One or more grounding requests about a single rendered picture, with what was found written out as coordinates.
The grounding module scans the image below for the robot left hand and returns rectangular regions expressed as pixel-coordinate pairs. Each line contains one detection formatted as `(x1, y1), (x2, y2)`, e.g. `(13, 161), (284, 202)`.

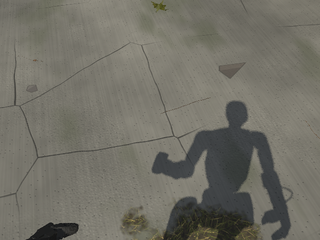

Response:
(26, 222), (79, 240)

